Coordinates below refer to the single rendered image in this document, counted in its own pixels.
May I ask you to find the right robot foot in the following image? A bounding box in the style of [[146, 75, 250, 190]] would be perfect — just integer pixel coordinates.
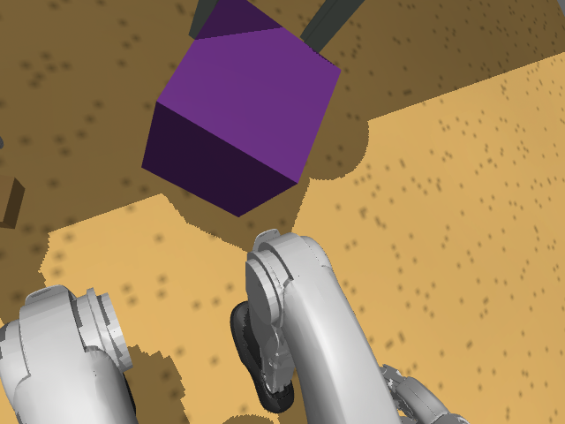
[[230, 300, 294, 413]]

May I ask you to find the right robot hand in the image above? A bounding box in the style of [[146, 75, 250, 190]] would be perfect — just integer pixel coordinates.
[[380, 364, 451, 424]]

